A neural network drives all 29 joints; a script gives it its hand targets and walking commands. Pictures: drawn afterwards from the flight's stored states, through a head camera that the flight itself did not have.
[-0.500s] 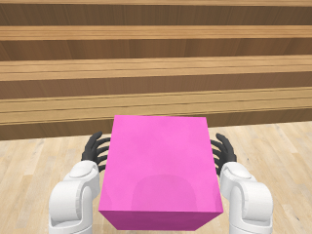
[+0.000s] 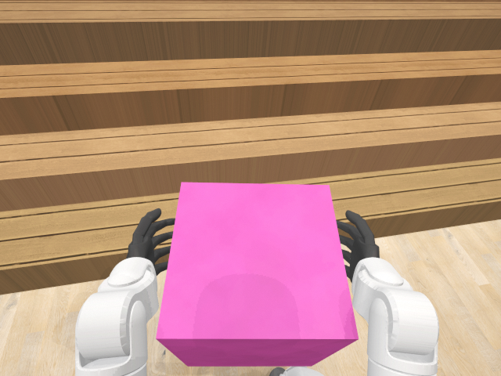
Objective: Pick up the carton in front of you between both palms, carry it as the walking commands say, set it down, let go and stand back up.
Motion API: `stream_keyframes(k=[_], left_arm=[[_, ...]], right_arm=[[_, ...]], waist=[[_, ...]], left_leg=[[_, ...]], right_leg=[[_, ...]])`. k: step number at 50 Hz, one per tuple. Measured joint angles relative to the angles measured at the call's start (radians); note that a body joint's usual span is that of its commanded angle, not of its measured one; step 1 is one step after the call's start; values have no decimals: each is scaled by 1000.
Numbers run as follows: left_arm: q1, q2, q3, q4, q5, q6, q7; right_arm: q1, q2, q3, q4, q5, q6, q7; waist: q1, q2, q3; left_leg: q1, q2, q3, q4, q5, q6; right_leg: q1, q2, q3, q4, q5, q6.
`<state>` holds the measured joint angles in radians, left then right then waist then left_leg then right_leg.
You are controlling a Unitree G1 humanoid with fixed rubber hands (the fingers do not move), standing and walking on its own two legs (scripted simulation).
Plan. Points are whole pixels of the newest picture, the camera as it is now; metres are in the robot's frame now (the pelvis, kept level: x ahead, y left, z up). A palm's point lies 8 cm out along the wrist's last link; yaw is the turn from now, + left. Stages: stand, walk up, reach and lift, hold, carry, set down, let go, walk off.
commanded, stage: carry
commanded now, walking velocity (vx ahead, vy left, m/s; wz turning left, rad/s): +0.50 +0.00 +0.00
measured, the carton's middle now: (252, 283) +0.25 +0.00 +0.03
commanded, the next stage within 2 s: none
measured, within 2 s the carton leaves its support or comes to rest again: neither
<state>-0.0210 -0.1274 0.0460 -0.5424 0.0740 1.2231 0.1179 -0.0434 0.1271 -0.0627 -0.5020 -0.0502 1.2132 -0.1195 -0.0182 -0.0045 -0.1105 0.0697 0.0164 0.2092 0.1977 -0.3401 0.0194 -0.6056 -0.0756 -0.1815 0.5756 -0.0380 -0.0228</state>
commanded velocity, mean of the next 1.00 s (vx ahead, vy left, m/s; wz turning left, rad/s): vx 0.50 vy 0.00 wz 0.00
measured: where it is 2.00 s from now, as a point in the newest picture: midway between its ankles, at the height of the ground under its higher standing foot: (264, 121)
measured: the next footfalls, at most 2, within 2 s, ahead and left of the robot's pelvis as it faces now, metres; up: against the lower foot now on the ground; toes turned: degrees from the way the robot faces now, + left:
right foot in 0.08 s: +0.25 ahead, -0.10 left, +0.00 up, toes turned -10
left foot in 0.58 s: +0.54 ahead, +0.08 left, +0.00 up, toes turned +7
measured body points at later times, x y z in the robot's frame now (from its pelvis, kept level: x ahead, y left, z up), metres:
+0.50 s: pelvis +0.33 -0.01 +0.00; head +0.34 -0.02 +0.45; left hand +0.66 +0.14 +0.15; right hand +0.67 -0.16 +0.15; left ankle +0.47 +0.10 -0.71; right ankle +0.21 -0.09 -0.74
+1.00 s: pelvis +0.65 -0.01 +0.00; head +0.72 +0.01 +0.44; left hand +1.02 +0.14 +0.12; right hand +1.01 -0.17 +0.14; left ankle +0.50 +0.07 -0.74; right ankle +0.74 -0.12 -0.45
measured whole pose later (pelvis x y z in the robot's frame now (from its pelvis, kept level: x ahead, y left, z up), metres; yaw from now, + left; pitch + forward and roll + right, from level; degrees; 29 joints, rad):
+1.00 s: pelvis +0.65 -0.01 +0.00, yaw +3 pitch +5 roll -2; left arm -0.57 -0.12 0.27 -0.35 0.04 1.22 0.16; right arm -0.60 0.09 -0.25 -0.26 0.04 1.18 -0.18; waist -0.11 -0.01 0.06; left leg -0.06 0.01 0.07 0.38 -0.42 0.04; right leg -1.29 -0.04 -0.07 2.00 -0.68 -0.11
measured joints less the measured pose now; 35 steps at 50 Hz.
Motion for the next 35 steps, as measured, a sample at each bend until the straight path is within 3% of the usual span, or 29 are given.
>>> stream_keyframes(k=[4,6,8,11,15,20,26,29,32,35], left_arm=[[-19,1,4,-25,-17,20,11],[-56,0,5,-9,-24,15,15],[-98,-2,15,-1,-32,20,18],[-141,-7,39,-22,-41,28,22],[-228,-18,94,-11,-51,30,25],[-371,19,122,125,-61,36,33],[-512,52,145,306,-61,47,47],[-565,76,176,364,-61,48,48],[-613,93,203,431,-70,33,50],[-634,65,235,439,-50,27,51]], right_arm=[[-7,0,4,-42,-7,24,-4],[-32,-1,-17,-52,-6,31,-6],[-62,1,-35,-63,-6,41,-8],[-115,7,-49,-78,-6,52,-9],[-212,19,-80,-53,-10,50,-11],[-339,-21,-111,63,-5,60,-26],[-470,-68,-152,234,15,75,-39],[-554,-70,-164,340,14,58,-43],[-597,-67,-169,413,28,30,-54],[-605,-67,-189,424,45,17,-62]], waist=[[10,16,21],[34,52,41],[50,42,67],[62,25,92],[70,12,83],[66,9,43],[49,9,31],[8,0,50],[-42,-27,95],[-57,-17,140]], left_leg=[[67,30,-14,138,-151,-38],[-38,81,-46,457,-173,-32],[-221,55,-138,823,-129,-11],[-446,39,-172,1040,-42,24],[-628,61,-160,924,38,23],[-725,79,-136,665,164,10],[-687,37,-80,416,278,44],[-591,-6,-41,362,256,58],[-591,-32,-38,449,139,93],[-544,-39,-45,405,116,96]], right_leg=[[110,42,-54,-92,-18,-29],[113,63,-73,-8,-74,-67],[136,61,-76,8,-136,-87],[211,65,-69,-66,-148,-80],[311,72,-48,-161,-167,-74],[432,77,-20,-236,-220,-51],[557,71,3,-208,-358,-5],[513,32,0,78,-460,2],[287,54,127,569,-427,-20],[79,65,155,800,-361,-44]])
